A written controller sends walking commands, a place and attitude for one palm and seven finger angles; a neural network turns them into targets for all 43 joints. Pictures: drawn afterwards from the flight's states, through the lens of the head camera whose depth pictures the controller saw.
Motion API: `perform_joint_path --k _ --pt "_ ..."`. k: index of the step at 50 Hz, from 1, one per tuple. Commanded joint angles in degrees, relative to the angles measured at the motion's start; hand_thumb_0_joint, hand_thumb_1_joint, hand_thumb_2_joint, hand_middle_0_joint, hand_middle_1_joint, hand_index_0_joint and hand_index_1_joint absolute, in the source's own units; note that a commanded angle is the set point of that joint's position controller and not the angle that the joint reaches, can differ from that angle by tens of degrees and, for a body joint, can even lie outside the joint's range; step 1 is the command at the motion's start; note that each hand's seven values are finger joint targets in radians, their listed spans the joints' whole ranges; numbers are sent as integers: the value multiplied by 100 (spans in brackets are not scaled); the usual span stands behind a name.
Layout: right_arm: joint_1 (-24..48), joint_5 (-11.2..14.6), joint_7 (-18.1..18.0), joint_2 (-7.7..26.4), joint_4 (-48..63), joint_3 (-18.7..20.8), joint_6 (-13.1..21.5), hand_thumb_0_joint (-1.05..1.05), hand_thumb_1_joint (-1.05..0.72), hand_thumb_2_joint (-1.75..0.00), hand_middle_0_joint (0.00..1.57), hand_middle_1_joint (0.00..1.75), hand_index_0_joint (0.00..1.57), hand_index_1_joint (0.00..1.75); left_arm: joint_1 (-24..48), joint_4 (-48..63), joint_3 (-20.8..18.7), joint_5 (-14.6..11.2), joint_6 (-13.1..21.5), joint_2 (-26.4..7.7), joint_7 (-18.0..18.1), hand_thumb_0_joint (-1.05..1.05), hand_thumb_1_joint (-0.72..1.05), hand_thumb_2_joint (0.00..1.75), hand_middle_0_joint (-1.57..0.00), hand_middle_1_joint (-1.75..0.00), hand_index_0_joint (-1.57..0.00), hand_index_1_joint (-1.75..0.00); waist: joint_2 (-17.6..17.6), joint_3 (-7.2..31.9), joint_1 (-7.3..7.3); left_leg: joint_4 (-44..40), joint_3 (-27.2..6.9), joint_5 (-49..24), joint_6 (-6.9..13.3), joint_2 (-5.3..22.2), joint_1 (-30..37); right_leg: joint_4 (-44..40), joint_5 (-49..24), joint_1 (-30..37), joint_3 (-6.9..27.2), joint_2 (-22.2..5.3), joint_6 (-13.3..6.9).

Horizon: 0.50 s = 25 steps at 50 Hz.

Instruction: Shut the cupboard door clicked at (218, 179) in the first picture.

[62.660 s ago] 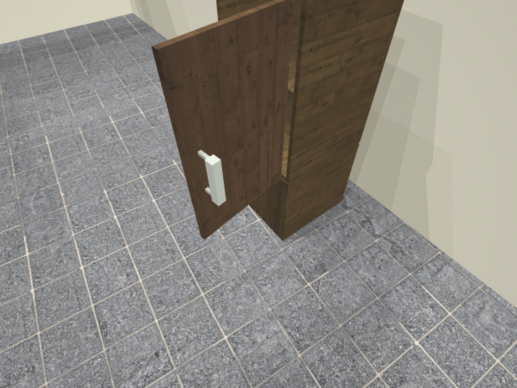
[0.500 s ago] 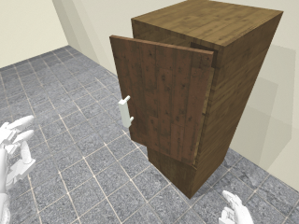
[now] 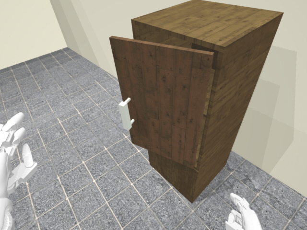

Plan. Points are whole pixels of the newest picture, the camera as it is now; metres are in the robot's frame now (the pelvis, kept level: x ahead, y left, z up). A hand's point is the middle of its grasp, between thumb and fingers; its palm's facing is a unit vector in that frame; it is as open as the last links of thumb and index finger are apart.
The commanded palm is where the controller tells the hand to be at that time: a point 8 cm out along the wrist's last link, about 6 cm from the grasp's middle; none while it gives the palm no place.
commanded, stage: step back with the hand held close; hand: left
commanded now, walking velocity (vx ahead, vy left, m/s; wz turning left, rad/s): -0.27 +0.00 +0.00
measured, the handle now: (128, 113) +0.61 +0.20 -0.08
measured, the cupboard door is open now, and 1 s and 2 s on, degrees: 18 18 18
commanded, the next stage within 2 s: stop stepping back and stand still in 1.42 s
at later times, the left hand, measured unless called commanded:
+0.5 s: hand (8, 181) +0.15 +0.30 +0.16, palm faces +0.38 -0.78 -0.49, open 7.4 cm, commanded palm +0.09 +0.34 +0.18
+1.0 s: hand out of the picture +0.09 +0.31 +0.17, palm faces +0.47 -0.76 -0.46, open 7.4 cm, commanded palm +0.01 +0.34 +0.18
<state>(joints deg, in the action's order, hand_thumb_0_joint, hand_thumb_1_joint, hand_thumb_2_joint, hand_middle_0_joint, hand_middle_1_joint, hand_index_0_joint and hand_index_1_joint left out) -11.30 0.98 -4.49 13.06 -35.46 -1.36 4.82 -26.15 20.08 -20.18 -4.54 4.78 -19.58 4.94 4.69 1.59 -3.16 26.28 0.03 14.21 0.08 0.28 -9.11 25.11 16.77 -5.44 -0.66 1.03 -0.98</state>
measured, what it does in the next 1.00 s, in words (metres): walks backwards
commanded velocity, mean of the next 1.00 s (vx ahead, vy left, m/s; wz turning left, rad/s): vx -0.31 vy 0.00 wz -0.01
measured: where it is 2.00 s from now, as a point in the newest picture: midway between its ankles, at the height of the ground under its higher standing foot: outside the picture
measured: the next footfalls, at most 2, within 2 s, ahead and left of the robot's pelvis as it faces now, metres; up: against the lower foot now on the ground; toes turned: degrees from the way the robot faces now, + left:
right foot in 1.02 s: -0.11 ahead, -0.10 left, +0.00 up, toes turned +6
left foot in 1.62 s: -0.06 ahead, +0.15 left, +0.00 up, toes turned -1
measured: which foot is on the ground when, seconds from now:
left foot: down 0.00-1.00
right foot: down 0.00-0.90, up 0.92-1.00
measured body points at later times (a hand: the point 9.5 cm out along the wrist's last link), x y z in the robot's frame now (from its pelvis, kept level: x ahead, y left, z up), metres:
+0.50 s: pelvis -0.05 +0.04 -0.01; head -0.05 +0.03 +0.44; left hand +0.13 +0.34 +0.19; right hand +0.12 -0.21 -0.09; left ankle +0.00 +0.12 -0.74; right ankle -0.03 -0.11 -0.74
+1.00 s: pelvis -0.11 +0.04 -0.01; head -0.11 +0.06 +0.43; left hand +0.06 +0.35 +0.19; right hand +0.05 -0.21 -0.09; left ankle +0.00 +0.12 -0.74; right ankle -0.11 -0.10 -0.73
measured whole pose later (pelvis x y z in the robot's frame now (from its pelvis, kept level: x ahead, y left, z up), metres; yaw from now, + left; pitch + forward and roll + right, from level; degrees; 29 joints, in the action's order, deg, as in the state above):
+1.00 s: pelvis -0.11 +0.04 -0.01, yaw +3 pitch +1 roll -4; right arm -14.2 -0.2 -4.9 12.1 -34.6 0.1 4.4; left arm -29.5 27.1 -26.4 -1.4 15.1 -25.6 8.6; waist 1.7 1.7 2.4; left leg 34.0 -1.2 7.6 3.5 0.9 -28.1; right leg 38.0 15.7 -18.4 0.7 4.4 0.9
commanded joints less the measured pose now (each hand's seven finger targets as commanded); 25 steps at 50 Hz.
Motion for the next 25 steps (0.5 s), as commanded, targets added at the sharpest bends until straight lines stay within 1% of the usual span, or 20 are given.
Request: perform_joint_path --k 1,2,3,4,5,6,7,8,9,11,12,14,16,17,18,19,21,22,23,25 --pt "745 1 -25 609 876 306 67 0 -90 -90 20 30 20 30 437 936 -807 64 633 -1289 178 0 90 90 -20 -30 -20 -30 -789 -37 236 437 -22 -476 239 77 -163 -1016 -1307 -1021 783 -877 -58" --pt "781 -8 -31 620 878 332 29 0 -90 -90 20 30 20 30 390 1043 -877 70 699 -1372 185 0 90 90 -20 -30 -20 -30 -696 33 233 479 -20 -572 232 70 -181 -935 -1651 -1001 781 -939 -78" --pt "715 3 -32 595 878 331 -22 0 -90 -90 20 30 20 30 206 986 -858 72 728 -1326 202 0 90 90 -20 -30 -20 -30 -635 232 261 405 -39 -683 207 115 -218 -744 -1744 -831 659 -969 -115" --pt "707 11 -37 635 916 362 -62 0 -90 -90 20 30 20 30 157 1117 -831 62 755 -1297 212 0 90 90 -20 -30 -20 -30 -448 377 272 289 -71 -937 196 158 -156 -571 -1881 -756 565 -899 -108" --pt "711 11 -55 656 955 376 -100 0 -90 -90 20 30 20 30 37 1156 -918 50 763 -1374 239 0 90 90 -20 -30 -20 -30 -293 494 268 176 -73 -1222 205 204 -60 -441 -1980 -740 452 -796 -49" --pt "711 11 -72 683 995 387 -137 0 -90 -90 20 30 20 30 11 1267 -922 48 768 -1381 254 0 90 90 -20 -30 -20 -30 -145 608 267 64 -124 -1633 209 257 -3 -287 -2143 -643 330 -667 4" --pt "747 2 -109 715 1033 399 -161 0 -90 -90 20 30 20 30 52 1452 -1019 50 778 -1517 271 0 90 90 -20 -30 -20 -30 -20 726 255 -4 -140 -2043 208 308 103 -175 -2340 -585 245 -569 60" --pt "712 8 -128 701 1083 389 -212 0 -90 -90 20 30 20 30 -25 1504 -1056 45 769 -1532 290 0 90 90 -20 -30 -20 -30 -3 833 250 -44 -183 -2437 207 367 73 11 -2515 -425 147 -497 85" --pt "680 10 -140 708 1128 393 -266 0 -90 -90 20 30 20 30 -85 1472 -1066 32 737 -1528 298 0 90 90 -20 -30 -20 -30 -94 926 243 -56 -224 -2744 196 404 61 124 -2632 -326 108 -433 99" --pt "654 22 -145 727 1205 417 -353 0 -90 -90 20 30 20 30 -114 1539 -1105 30 701 -1565 319 0 90 90 -20 -30 -20 -30 -152 969 248 -89 -236 -2828 180 449 -36 217 -2640 -258 100 -370 119" --pt "681 9 -156 762 1214 434 -373 0 -90 -90 20 30 20 30 -194 1516 -1176 24 687 -1632 326 0 90 90 -20 -30 -20 -30 -52 977 236 -107 -216 -2769 179 449 -61 213 -2626 -287 128 -377 119" --pt "649 38 -140 736 1272 429 -429 0 -90 -90 20 30 20 30 -345 1451 -1086 12 662 -1514 337 0 90 90 -20 -30 -20 -30 -205 908 252 -154 -237 -2485 184 492 -272 235 -2456 -282 173 -382 121" --pt "635 45 -134 758 1292 437 -444 0 -90 -90 20 30 20 30 -443 1445 -1105 5 672 -1511 357 0 90 90 -20 -30 -20 -30 -215 829 256 -266 -308 -2034 194 512 -574 248 -2135 -264 199 -361 123" --pt "675 28 -143 788 1281 455 -437 0 -90 -90 20 30 20 30 -490 1426 -1202 8 679 -1603 367 0 90 90 -20 -30 -20 -30 -176 808 240 -305 -304 -1749 211 511 -660 196 -2003 -293 229 -363 128" --pt "644 48 -136 752 1296 426 -432 0 -90 -90 20 30 20 30 -488 1528 -1098 16 712 -1499 370 0 90 90 -20 -30 -20 -30 -147 805 264 -378 -368 -1547 218 538 -825 270 -1841 -218 200 -349 130" --pt "647 49 -143 768 1303 432 -413 0 -90 -90 20 30 20 30 -489 1524 -1141 23 742 -1526 381 0 90 90 -20 -30 -20 -30 -159 750 258 -452 -389 -1283 237 556 -993 297 -1652 -211 206 -317 146" --pt "645 43 -144 790 1317 424 -364 0 -90 -90 20 30 20 30 -433 1651 -1146 50 806 -1514 399 0 90 90 -20 -30 -20 -30 71 656 270 -704 -537 -395 320 637 -1455 421 -1208 -73 185 -225 171" --pt "686 18 -164 835 1307 437 -329 0 -90 -90 20 30 20 30 -433 1654 -1322 76 846 -1674 410 0 90 90 -20 -30 -20 -30 154 577 251 -838 -624 94 379 670 -1776 484 -1118 70 207 -175 181" --pt "638 37 -160 780 1310 403 -302 0 -90 -90 20 30 20 30 -425 1643 -1188 83 877 -1489 402 0 90 90 -20 -30 -20 -30 118 503 279 -937 -687 544 398 690 -2028 563 -971 147 185 -168 182" --pt "609 20 -172 815 1303 408 -222 0 -90 -90 20 30 20 30 -317 1644 -1244 137 961 -1498 430 0 90 90 -20 -30 -20 -30 245 337 289 -1155 -823 1538 496 773 -2636 739 -717 350 201 -102 208"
